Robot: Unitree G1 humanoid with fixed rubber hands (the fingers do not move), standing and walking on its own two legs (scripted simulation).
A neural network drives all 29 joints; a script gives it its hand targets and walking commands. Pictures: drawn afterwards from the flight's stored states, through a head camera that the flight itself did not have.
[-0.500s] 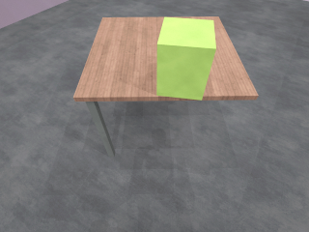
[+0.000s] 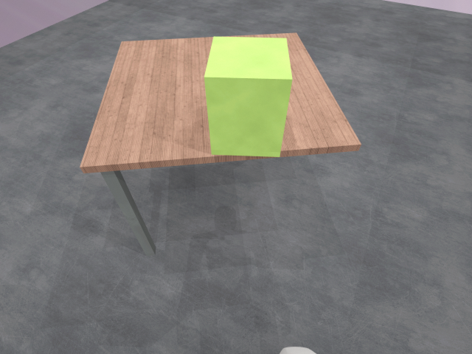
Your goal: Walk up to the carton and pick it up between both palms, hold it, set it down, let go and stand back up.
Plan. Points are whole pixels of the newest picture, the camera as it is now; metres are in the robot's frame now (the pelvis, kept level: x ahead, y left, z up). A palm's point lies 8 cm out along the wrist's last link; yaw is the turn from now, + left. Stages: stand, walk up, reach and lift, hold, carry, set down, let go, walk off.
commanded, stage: walk up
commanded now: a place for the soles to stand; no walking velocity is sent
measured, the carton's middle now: (247, 98) +0.74 -0.03 +0.00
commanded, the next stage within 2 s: none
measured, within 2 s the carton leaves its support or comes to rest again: neither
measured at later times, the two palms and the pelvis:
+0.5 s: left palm out of the picture +0.12 +0.13 -0.15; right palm out of the picture +0.13 -0.34 -0.16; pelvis +0.12 -0.09 -0.02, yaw -3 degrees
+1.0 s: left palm (164, 292) +0.26 +0.17 -0.15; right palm (369, 270) +0.29 -0.28 -0.15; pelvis +0.25 -0.06 -0.02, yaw -4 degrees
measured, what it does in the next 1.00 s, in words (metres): walks ahead: right foot, then left foot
